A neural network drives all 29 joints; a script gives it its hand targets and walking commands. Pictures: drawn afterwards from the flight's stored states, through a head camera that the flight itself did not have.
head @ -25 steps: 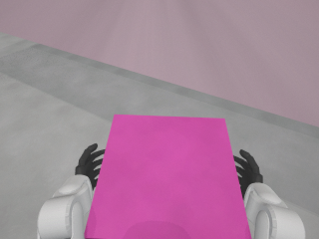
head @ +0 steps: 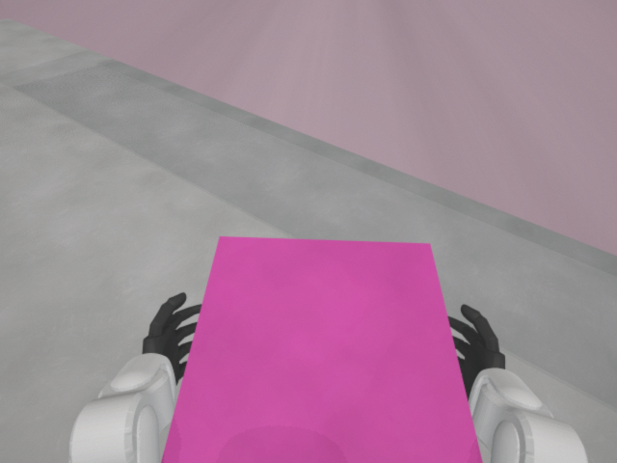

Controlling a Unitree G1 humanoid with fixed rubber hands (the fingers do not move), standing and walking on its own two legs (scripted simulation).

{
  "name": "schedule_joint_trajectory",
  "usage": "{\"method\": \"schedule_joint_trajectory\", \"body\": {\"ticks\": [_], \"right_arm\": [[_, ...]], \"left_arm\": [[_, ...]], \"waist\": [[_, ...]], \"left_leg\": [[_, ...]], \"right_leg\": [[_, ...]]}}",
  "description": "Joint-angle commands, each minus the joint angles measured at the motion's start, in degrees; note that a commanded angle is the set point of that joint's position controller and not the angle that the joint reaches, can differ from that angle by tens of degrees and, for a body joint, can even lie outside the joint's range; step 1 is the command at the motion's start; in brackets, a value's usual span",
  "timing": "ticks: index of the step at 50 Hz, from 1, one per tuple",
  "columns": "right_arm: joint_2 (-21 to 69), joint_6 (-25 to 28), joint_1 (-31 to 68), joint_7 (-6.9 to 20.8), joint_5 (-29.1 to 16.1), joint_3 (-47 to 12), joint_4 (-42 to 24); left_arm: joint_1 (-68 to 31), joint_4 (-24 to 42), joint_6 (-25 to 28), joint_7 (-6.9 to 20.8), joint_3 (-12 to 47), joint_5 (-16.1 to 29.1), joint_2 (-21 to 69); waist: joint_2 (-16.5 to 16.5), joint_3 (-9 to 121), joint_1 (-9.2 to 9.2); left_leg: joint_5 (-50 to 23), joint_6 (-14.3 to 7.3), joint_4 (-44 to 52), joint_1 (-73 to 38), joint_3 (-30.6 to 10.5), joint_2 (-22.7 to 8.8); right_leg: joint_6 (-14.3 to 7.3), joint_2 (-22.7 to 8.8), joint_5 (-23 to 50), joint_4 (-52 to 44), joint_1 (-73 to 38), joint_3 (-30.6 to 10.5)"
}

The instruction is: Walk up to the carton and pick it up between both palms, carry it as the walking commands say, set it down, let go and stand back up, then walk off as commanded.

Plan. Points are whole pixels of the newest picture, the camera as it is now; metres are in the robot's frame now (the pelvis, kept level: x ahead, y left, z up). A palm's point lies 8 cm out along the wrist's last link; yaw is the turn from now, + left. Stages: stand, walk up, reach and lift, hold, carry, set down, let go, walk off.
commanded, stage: carry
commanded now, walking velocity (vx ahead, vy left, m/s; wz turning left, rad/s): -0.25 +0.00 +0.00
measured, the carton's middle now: (319, 380) +0.24 +0.01 +0.02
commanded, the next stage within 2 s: none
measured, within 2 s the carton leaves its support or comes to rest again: neither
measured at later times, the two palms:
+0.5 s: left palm out of the picture +0.05 +0.15 +0.10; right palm out of the picture +0.04 -0.20 +0.09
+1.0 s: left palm out of the picture -0.12 +0.16 +0.09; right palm out of the picture -0.15 -0.19 +0.08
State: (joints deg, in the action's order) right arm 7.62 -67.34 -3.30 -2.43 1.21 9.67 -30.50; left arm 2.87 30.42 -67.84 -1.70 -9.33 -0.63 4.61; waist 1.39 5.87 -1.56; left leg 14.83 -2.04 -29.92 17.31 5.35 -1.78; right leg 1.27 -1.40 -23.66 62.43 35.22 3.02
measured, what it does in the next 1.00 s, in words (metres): walks backwards: right foot, then left foot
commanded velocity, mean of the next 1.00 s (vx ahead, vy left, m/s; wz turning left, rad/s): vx -0.25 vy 0.00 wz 0.00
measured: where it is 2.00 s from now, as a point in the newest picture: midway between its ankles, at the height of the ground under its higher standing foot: outside the picture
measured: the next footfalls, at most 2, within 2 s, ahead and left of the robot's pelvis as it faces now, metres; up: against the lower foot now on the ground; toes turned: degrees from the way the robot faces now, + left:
right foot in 0.24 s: -0.09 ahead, -0.13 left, +0.00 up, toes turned -9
left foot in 0.60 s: -0.22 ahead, +0.12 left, +0.00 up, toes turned +5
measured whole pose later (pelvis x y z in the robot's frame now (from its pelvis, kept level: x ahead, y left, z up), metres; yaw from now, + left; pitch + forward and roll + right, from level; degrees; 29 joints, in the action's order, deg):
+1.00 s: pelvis -0.37 +0.01 -0.01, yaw -4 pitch +4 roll -1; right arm 6.1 -67.7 -2.2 -1.8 1.9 9.7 -33.4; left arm 0.7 31.7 -67.6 -2.0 -9.2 -0.4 5.7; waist -2.7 5.4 0.1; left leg 7.4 -0.8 -30.6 28.2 6.5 -4.5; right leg -0.6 -0.4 -17.5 30.1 16.0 5.5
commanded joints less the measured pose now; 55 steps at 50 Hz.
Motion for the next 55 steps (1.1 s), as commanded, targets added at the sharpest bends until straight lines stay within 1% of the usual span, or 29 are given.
{"method": "schedule_joint_trajectory", "body": {"ticks": [1,7,10,12,13,14,15,16,17,19,25,28,29,30,31,32,33,34,35,37,39,44,47,49,50,51,52,53,55], "right_arm": [[35.0,-0.6,20.0,4.8,-12.3,-39.6,-4.5],[33.5,-1.2,19.4,4.4,-12.4,-40.4,-5.6],[34.1,-1.7,19.7,4.2,-13.1,-42.1,-6.4],[34.4,-1.7,18.7,4.1,-13.1,-43.1,-5.8],[34.6,-1.7,20.1,4.4,-13.1,-43.7,-7.3],[35.9,-1.3,23.9,4.7,-14.5,-44.3,-9.2],[38.4,-0.9,25.2,4.9,-15.8,-45.4,-9.0],[39.4,-0.5,26.1,5.3,-16.7,-46.3,-8.5],[39.5,-0.1,26.0,5.5,-16.9,-46.8,-8.2],[39.1,0.2,24.9,5.2,-16.4,-47.0,-7.9],[35.7,-0.7,19.7,3.7,-14.2,-45.0,-7.2],[34.4,-1.3,17.2,3.5,-13.2,-43.0,-5.9],[34.2,-1.3,17.2,3.6,-13.0,-42.3,-5.4],[34.0,-1.4,17.5,3.7,-12.8,-41.5,-4.8],[33.0,-1.3,17.7,3.9,-12.5,-40.8,-4.5],[34.2,-0.7,18.9,4.3,-12.5,-40.8,-5.3],[35.0,-0.6,20.7,4.6,-13.0,-40.9,-6.9],[35.3,-0.5,20.7,4.8,-12.8,-40.7,-7.0],[35.3,-0.3,20.4,4.9,-12.7,-40.6,-7.2],[34.6,-0.4,18.9,4.8,-12.3,-39.8,-6.0],[33.9,-0.3,18.6,4.9,-12.3,-39.8,-6.3],[33.1,-1.2,18.3,4.6,-12.4,-40.8,-6.7],[33.7,-1.6,18.9,4.4,-13.1,-42.5,-7.5],[33.9,-1.6,18.0,4.3,-13.0,-43.4,-6.9],[34.2,-1.6,19.6,4.6,-13.1,-44.1,-8.6],[35.8,-1.2,23.1,4.8,-14.5,-44.8,-10.5],[38.5,-0.7,24.3,5.0,-15.8,-45.8,-10.0],[39.4,-0.3,25.3,5.4,-16.8,-46.8,-9.8],[39.3,0.2,24.7,5.6,-17.0,-47.7,-9.4]], "left_arm": [[-24.6,6.0,-0.3,4.0,45.4,14.3,40.5],[-22.1,5.9,-1.4,2.9,44.0,13.5,38.8],[-19.6,4.9,-1.4,3.2,42.2,13.1,38.9],[-19.0,4.7,-1.0,3.7,40.7,12.6,37.9],[-18.3,3.8,-0.4,3.8,40.5,12.1,36.8],[-20.2,5.9,-0.1,4.0,41.6,13.1,38.7],[-21.1,7.4,0.0,4.3,42.1,13.6,39.9],[-20.2,8.0,0.4,4.4,41.9,12.8,40.1],[-19.2,8.0,0.7,4.6,41.7,12.2,40.1],[-17.8,7.4,1.1,4.7,40.8,11.7,39.6],[-17.0,8.0,0.6,4.2,41.3,12.2,36.8],[-17.3,7.8,-0.2,3.7,42.4,12.6,36.4],[-17.6,7.5,-0.4,3.7,42.7,12.7,36.2],[-17.6,7.0,-0.5,3.6,42.7,12.4,36.0],[-17.5,7.2,-0.6,3.6,43.0,12.4,36.3],[-22.9,10.4,-0.4,4.1,45.2,14.1,37.8],[-24.3,9.3,-0.3,4.2,45.0,14.2,39.6],[-24.5,8.1,-0.2,4.4,45.0,14.4,40.8],[-23.7,7.2,-0.1,4.5,45.4,14.6,41.8],[-23.1,6.9,-0.2,4.1,46.1,14.7,41.1],[-23.3,7.6,-0.2,3.6,46.2,14.4,39.9],[-20.7,6.8,-1.3,2.6,44.7,13.5,39.1],[-18.2,5.6,-1.4,3.0,42.7,13.0,39.0],[-17.8,5.3,-0.9,3.6,41.3,12.6,37.9],[-17.4,4.6,-0.4,3.7,41.1,12.2,37.0],[-19.3,7.0,0.0,4.0,42.4,13.4,39.1],[-20.1,8.5,0.2,4.2,42.7,13.7,40.1],[-19.0,9.0,0.5,4.3,42.6,12.9,40.3],[-16.9,8.6,1.0,4.6,41.8,11.9,40.4]], "waist": [[-9.2,4.4,1.03],[-14.0,8.1,2.06],[-10.9,11.3,1.4],[-3.6,10.4,2.06],[10.4,9.2,1.33],[14.3,7.0,0.47],[9.7,6.1,0.26],[5.5,6.1,0.28],[5.6,6.3,0.47],[8.0,7.4,0.65],[12.2,9.6,0.52],[11.5,10.8,1.2],[8.9,10.7,1.16],[3.4,10.9,0.78],[-7.9,9.0,0.77],[-19.0,3.6,1.94],[-14.8,2.8,1.9],[-10.0,2.5,1.3],[-8.3,2.5,1.07],[-10.0,3.4,1.17],[-10.2,4.4,1.25],[-14.0,7.5,2.1],[-10.9,10.5,1.37],[-3.5,9.5,2.04],[11.7,8.2,1.55],[14.9,6.2,0.53],[9.8,5.2,0.38],[5.6,5.5,0.45],[7.4,6.8,0.66]], "left_leg": [[-13.2,-4.7,11.0,0.8,-5.8,-12.8],[-19.6,-6.2,10.6,-7.2,-13.6,-15.7],[-22.3,-4.1,7.2,-6.5,-12.6,-14.9],[-17.0,-0.4,1.2,3.9,-9.2,-11.2],[-3.8,3.0,-4.7,13.6,-2.6,-4.8],[13.7,4.4,-19.1,15.5,0.1,-1.9],[17.3,4.6,-32.2,15.7,-3.8,0.4],[14.8,4.4,-38.2,14.6,-5.9,0.7],[11.7,4.5,-41.2,14.5,-6.0,0.4],[9.6,4.9,-42.8,16.0,-4.4,0.7],[14.9,3.8,-16.4,9.2,0.4,2.1],[8.5,2.7,2.3,0.8,1.8,2.8],[4.2,2.4,9.1,-3.8,1.0,1.5],[2.1,1.8,11.9,-9.3,-3.5,-3.0],[-3.9,-0.8,14.7,-10.8,-14.8,-14.2],[-19.8,-6.6,15.0,-3.2,-22.0,-23.4],[-24.5,-10.1,14.6,1.6,-19.5,-23.7],[-19.0,-8.9,13.5,5.2,-14.2,-19.6],[-14.0,-7.0,12.8,5.8,-9.5,-16.1],[-13.6,-5.0,11.3,2.4,-5.9,-13.2],[-15.4,-4.7,9.9,-1.3,-6.5,-12.6],[-18.5,-6.1,11.1,-6.4,-14.3,-15.7],[-20.2,-3.8,7.9,-5.2,-13.2,-14.8],[-15.2,0.0,2.1,5.2,-9.9,-11.0],[-1.9,3.0,-4.3,14.1,-2.7,-4.2],[14.5,4.3,-20.2,15.5,-0.1,-1.2],[17.1,4.4,-33.1,15.5,-4.2,0.8],[14.2,4.3,-38.8,14.0,-6.2,0.9],[9.1,4.3,-42.3,14.5,-5.5,0.6]], "right_leg": [[0.4,0.6,-0.1,8.9,-2.2,-2.2],[0.0,0.6,-5.6,-18.9,-8.5,2.0],[-0.6,0.3,3.9,-37.4,-17.8,3.7],[-1.0,-6.8,9.9,-43.2,-26.9,-2.6],[-5.5,-18.8,30.5,-41.8,-28.1,-15.5],[-11.6,-25.1,44.7,-42.3,-23.1,-17.4],[-13.9,-24.4,47.8,-41.9,-20.4,-15.4],[-13.0,-21.3,40.5,-41.4,-17.9,-10.7],[-11.4,-18.2,34.9,-40.9,-17.3,-7.2],[-10.1,-15.7,34.7,-38.6,-20.7,-4.7],[-10.2,-16.1,29.4,-42.2,-25.2,-11.7],[-8.4,-15.7,26.9,-40.9,-23.9,-12.1],[-5.9,-14.2,24.2,-39.4,-20.6,-10.4],[-3.7,-11.7,18.9,-35.1,-14.9,-7.3],[-0.3,-6.7,8.3,-28.7,-5.7,-2.2],[1.5,-1.9,-4.6,-16.6,-0.2,4.6],[1.0,-0.6,-9.8,-0.7,-1.8,0.8],[0.7,-0.7,-6.5,6.8,-3.9,-2.3],[0.1,-0.3,-3.2,11.1,-3.4,-3.3],[0.3,0.7,-0.1,12.2,-1.9,-2.8],[0.8,0.9,-1.4,4.8,-2.7,-1.4],[-0.1,0.7,-5.5,-19.3,-9.4,1.6],[-0.8,0.3,3.5,-37.3,-18.7,2.9],[-1.3,-6.7,9.4,-43.3,-27.6,-3.4],[-6.0,-19.4,29.5,-42.4,-27.6,-16.6],[-12.2,-25.6,44.4,-43.1,-22.3,-18.0],[-14.4,-24.6,47.2,-42.7,-19.6,-15.5],[-13.1,-21.1,40.0,-42.0,-17.3,-10.4],[-10.4,-15.9,31.2,-40.3,-18.8,-4.4]]}}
